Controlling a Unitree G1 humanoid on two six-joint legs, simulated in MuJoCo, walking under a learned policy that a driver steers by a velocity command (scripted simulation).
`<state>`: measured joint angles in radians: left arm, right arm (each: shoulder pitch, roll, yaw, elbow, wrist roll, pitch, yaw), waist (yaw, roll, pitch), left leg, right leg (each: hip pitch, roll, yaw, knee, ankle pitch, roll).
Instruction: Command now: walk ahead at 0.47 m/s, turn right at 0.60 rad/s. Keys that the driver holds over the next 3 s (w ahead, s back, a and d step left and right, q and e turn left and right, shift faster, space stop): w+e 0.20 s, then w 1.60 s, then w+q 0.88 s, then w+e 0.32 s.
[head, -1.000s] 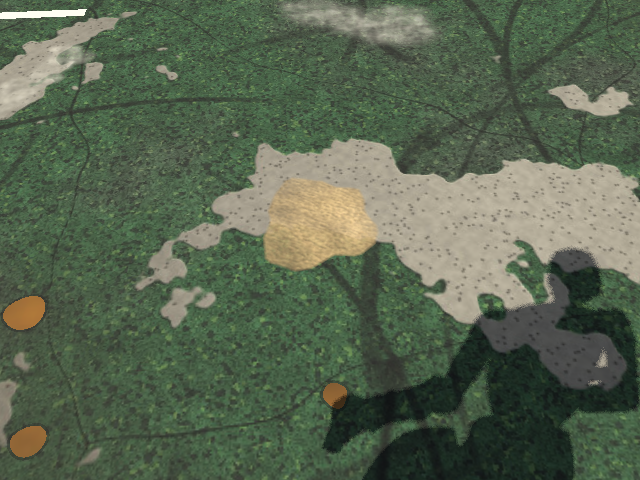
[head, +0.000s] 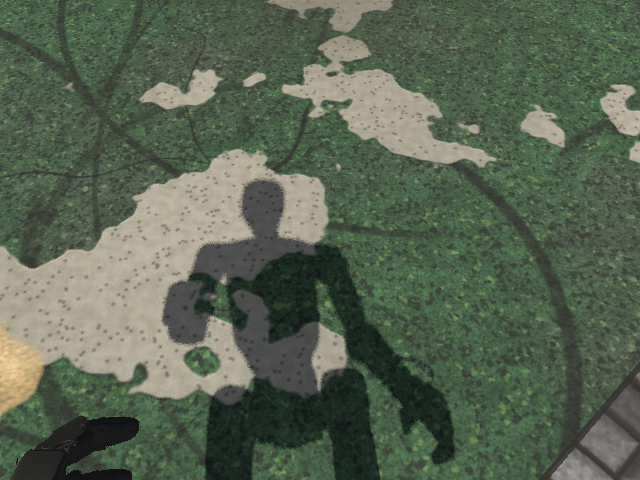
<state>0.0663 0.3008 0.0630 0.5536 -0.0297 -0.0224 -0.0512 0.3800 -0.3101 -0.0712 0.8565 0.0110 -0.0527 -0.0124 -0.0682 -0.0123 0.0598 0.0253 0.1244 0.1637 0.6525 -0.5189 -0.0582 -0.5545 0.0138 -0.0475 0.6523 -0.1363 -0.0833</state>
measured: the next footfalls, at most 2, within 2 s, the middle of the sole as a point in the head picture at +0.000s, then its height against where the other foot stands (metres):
left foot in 0.48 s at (279, 451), level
right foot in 1.00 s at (408, 334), level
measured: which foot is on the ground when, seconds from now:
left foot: up 0.00-0.46, down 0.48-1.00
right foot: down 0.00-0.50, up 0.52-0.98, down 1.00-1.00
